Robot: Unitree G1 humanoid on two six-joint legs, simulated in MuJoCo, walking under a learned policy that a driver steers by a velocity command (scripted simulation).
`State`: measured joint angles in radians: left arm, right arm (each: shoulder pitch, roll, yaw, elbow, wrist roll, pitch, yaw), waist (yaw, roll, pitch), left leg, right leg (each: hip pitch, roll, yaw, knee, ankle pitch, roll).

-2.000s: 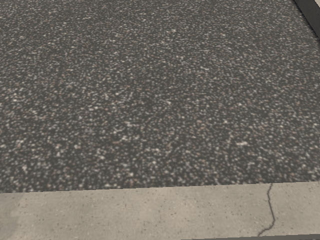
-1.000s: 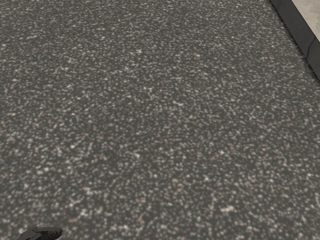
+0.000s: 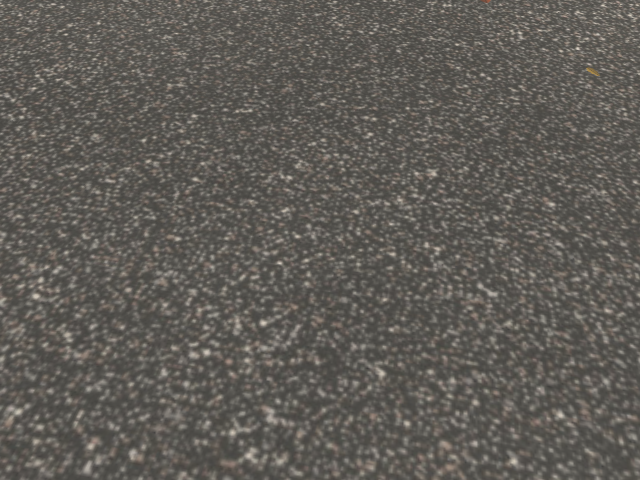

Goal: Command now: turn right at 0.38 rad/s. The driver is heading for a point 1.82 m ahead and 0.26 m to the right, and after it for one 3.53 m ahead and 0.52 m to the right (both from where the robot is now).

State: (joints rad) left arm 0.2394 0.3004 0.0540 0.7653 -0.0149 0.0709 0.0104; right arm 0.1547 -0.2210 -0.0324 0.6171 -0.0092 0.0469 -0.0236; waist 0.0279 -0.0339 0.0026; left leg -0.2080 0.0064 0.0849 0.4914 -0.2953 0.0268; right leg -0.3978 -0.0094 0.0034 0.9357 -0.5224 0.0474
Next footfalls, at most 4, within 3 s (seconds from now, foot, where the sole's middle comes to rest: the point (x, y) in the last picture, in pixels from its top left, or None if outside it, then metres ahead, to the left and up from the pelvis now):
0.18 right None -0.01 -0.13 -0.77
1.18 left None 0.45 0.18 -0.94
1.66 right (320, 396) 0.79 0.04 -0.94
2.08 left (265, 307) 1.05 0.20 -0.94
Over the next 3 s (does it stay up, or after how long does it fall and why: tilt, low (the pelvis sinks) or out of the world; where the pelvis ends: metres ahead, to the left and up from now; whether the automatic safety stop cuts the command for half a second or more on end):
stays up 1.00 0.06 -0.16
